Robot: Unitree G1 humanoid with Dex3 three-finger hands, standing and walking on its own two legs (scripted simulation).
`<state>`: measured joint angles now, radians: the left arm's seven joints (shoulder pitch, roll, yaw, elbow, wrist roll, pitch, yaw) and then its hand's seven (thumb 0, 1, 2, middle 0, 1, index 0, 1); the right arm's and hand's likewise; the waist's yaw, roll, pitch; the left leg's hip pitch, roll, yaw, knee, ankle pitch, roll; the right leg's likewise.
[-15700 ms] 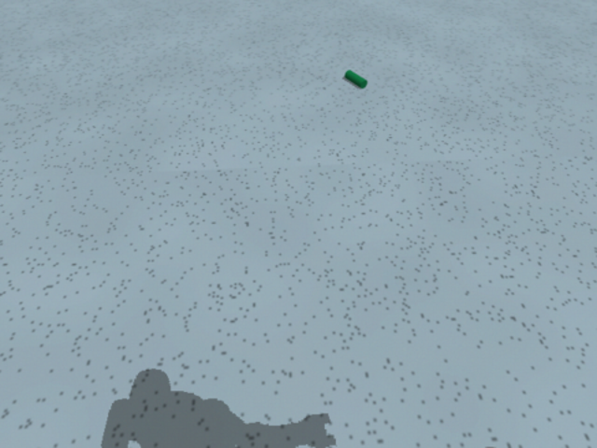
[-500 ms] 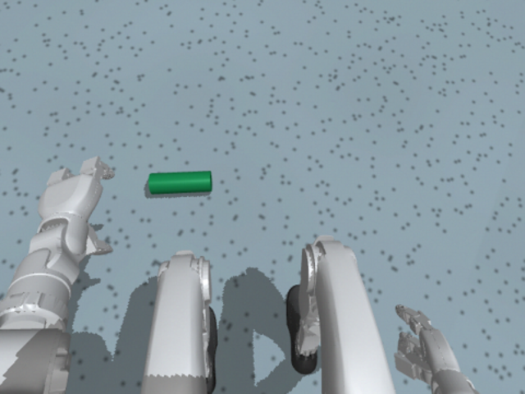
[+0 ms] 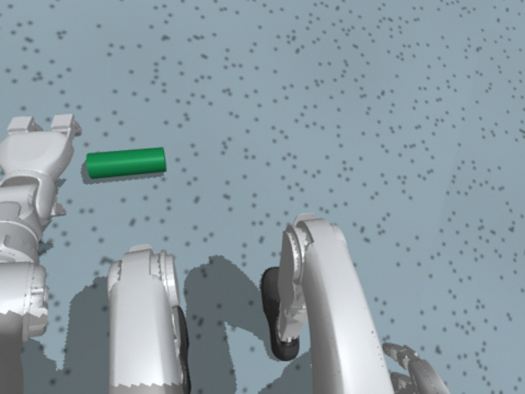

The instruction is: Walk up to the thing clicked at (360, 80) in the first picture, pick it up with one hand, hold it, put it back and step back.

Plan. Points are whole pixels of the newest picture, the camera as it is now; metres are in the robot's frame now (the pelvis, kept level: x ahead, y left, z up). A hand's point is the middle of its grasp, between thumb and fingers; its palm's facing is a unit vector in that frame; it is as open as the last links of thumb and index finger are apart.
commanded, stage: rise first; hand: left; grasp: from above
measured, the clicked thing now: (128, 162) +0.53 +0.17 -0.35
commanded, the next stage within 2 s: none
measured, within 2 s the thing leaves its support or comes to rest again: neither
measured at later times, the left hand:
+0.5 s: hand (70, 164) +0.48 +0.24 -0.20, palm faces -0.46 -0.02 -0.89, open 14.0 cm
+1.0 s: hand (76, 159) +0.50 +0.24 -0.22, palm faces -0.45 -0.02 -0.90, open 14.0 cm
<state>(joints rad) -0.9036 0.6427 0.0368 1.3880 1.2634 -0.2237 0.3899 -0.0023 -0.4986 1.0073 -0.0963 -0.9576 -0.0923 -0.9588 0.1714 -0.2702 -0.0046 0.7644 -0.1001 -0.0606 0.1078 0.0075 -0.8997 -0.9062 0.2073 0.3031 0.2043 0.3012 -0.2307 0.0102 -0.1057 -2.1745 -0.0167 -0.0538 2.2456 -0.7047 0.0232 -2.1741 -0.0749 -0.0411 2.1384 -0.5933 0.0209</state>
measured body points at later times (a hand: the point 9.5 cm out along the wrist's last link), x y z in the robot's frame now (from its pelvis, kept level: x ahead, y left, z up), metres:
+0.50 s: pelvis +0.01 -0.01 -0.02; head +0.27 +0.04 +0.34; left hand +0.50 +0.24 -0.15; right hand +0.03 -0.29 -0.13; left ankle +0.08 +0.11 -0.35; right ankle +0.12 -0.13 -0.35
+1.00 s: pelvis +0.01 +0.00 -0.04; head +0.27 +0.05 +0.33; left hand +0.51 +0.23 -0.17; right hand +0.02 -0.28 -0.13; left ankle +0.07 +0.11 -0.35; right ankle +0.12 -0.13 -0.35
